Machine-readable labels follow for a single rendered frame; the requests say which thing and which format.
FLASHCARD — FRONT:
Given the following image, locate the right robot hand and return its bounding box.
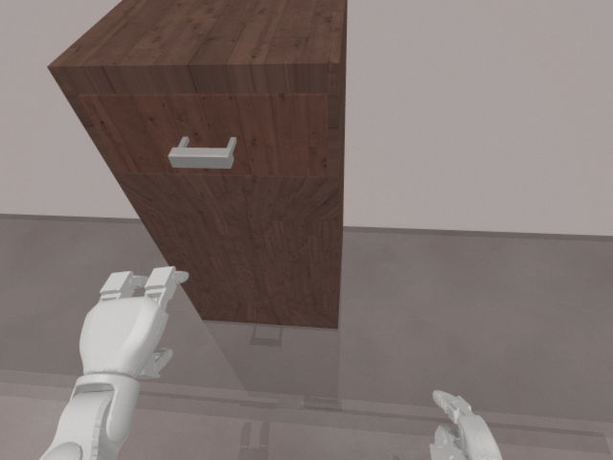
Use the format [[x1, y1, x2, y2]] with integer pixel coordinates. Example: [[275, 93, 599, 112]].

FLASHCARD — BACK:
[[429, 390, 503, 460]]

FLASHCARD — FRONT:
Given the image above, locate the robot left forearm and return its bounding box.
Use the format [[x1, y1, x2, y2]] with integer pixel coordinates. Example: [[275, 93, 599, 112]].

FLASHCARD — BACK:
[[39, 371, 141, 460]]

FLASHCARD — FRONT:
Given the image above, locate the drawer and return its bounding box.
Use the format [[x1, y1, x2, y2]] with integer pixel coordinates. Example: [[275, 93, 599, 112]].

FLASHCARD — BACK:
[[78, 93, 329, 176]]

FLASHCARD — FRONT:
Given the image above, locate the cabinet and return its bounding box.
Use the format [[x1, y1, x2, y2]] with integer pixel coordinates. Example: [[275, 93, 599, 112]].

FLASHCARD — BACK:
[[47, 0, 348, 329]]

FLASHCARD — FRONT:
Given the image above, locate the left robot hand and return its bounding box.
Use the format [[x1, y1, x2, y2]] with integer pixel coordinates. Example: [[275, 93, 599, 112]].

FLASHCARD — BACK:
[[79, 266, 189, 380]]

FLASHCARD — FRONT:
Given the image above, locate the handle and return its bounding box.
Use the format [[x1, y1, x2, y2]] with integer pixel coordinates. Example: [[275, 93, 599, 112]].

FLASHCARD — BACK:
[[168, 136, 237, 169]]

